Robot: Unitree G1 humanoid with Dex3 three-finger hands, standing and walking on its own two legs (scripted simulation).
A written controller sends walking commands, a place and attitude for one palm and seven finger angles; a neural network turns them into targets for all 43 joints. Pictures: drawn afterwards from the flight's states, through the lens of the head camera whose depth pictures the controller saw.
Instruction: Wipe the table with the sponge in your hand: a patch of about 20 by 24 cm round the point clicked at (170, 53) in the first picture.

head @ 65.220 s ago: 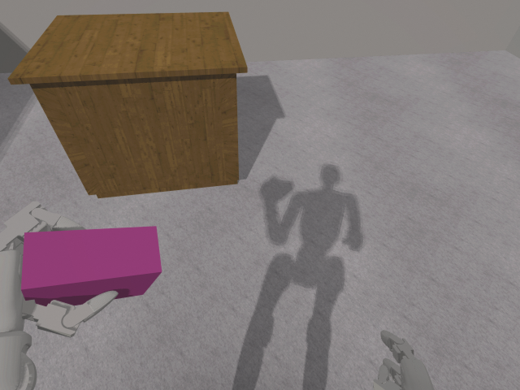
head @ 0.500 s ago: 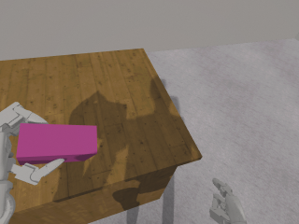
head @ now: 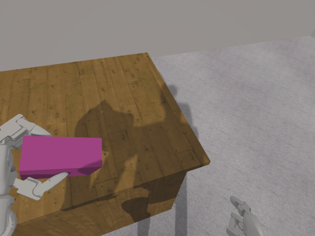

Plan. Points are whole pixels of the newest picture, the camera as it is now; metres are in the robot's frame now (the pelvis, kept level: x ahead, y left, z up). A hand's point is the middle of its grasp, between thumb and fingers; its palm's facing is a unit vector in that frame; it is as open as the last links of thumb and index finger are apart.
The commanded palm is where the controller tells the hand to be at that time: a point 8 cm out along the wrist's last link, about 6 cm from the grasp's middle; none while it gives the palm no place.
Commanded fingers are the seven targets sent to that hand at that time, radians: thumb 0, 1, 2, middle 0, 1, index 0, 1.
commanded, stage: look again from close up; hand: left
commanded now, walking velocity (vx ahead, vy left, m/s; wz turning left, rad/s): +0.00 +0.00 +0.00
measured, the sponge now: (73, 158) +0.24 +0.20 +0.12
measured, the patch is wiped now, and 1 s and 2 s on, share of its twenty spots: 0.00 0.00 0.00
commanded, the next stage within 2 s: shuffle to correct the standing spot in 0.08 s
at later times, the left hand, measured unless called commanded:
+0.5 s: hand (66, 147) +0.24 +0.20 +0.16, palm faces +0.35 -0.87 -0.36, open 10.0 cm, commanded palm +0.18 +0.24 +0.17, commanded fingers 0.00 0.10 1.30 -1.20 -1.60 -1.20 -1.60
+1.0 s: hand (99, 147) +0.25 +0.14 +0.16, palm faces +0.29 -0.87 -0.40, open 10.0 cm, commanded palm +0.19 +0.19 +0.17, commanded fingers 0.00 0.10 1.30 -1.20 -1.60 -1.20 -1.60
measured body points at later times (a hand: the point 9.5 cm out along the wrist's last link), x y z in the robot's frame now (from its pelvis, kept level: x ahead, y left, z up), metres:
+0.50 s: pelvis +0.01 -0.04 +0.00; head +0.03 -0.02 +0.45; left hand +0.21 +0.25 +0.18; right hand +0.19 -0.26 -0.07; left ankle +0.03 +0.06 -0.74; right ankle +0.01 -0.15 -0.74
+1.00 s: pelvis +0.02 -0.09 -0.01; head +0.04 -0.08 +0.44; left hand +0.22 +0.19 +0.18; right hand +0.18 -0.34 -0.08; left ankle +0.03 +0.06 -0.74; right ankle +0.01 -0.15 -0.74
